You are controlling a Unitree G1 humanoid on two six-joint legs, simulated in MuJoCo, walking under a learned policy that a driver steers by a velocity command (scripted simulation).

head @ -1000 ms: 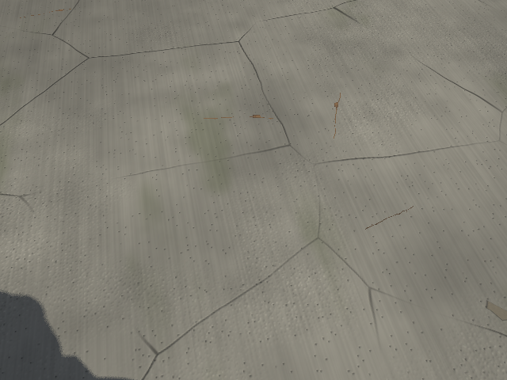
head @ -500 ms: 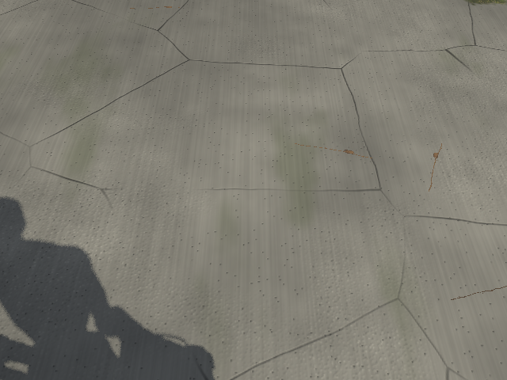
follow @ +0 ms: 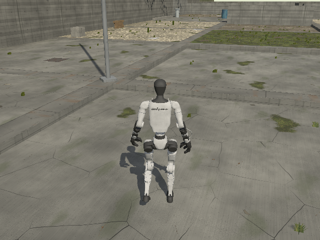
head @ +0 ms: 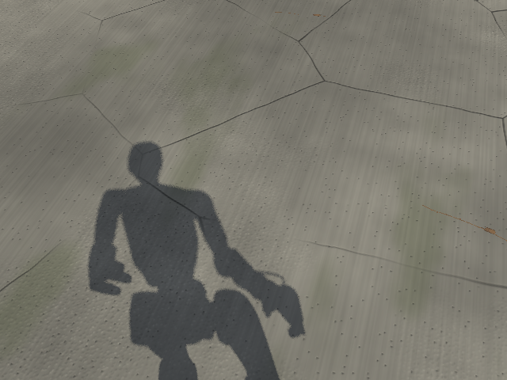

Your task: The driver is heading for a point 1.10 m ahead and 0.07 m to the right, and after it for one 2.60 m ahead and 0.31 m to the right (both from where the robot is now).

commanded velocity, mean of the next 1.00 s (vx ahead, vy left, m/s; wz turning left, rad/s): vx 0.50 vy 0.00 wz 0.01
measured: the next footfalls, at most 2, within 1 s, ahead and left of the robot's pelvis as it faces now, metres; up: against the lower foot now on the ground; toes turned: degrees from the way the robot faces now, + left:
left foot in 0.36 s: +0.34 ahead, +0.19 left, +0.00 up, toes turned +11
right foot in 0.94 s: +0.67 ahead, -0.01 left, +0.00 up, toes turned -5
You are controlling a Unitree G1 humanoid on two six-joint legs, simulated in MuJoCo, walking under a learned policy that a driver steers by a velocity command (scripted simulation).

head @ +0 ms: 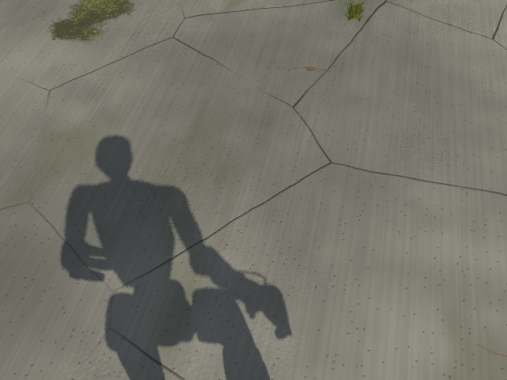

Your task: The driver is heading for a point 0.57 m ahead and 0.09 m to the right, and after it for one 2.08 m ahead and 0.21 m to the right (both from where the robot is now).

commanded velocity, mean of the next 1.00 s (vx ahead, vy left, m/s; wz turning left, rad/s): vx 0.50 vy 0.00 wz -0.47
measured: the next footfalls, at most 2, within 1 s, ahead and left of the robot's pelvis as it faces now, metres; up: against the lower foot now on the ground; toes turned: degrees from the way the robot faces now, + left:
left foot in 0.42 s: +0.43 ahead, +0.10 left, +0.00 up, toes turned -19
right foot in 0.92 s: +0.57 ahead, -0.27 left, +0.00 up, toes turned -31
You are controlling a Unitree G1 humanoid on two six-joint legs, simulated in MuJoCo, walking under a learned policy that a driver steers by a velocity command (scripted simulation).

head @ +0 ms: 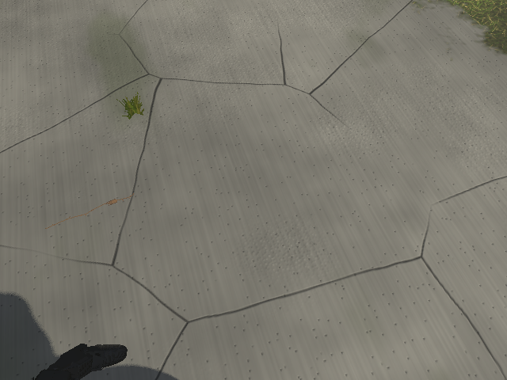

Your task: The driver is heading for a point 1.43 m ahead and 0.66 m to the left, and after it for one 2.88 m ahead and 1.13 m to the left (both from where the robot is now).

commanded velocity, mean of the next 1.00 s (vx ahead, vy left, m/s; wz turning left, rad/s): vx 0.29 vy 0.00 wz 0.49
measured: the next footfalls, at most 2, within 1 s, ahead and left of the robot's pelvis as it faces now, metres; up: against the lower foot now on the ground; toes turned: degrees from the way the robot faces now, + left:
left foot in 0.46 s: +0.39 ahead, +0.17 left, +0.00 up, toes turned +17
right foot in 0.96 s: +0.52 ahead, +0.00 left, +0.00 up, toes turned +39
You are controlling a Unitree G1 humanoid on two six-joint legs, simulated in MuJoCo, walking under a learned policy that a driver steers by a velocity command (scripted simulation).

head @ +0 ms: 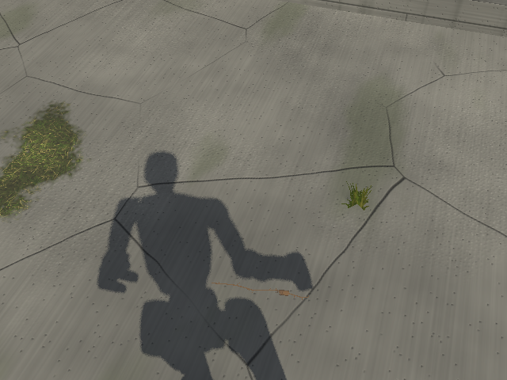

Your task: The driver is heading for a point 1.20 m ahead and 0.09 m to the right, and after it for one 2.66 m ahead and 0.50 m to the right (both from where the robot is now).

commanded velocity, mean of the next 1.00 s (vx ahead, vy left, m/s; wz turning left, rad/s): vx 0.42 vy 0.00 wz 0.19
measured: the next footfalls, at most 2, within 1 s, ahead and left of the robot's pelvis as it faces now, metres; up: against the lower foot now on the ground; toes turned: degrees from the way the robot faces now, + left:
left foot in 0.38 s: +0.17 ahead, +0.17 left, +0.00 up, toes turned +9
right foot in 0.86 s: +0.54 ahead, -0.01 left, +0.00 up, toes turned +7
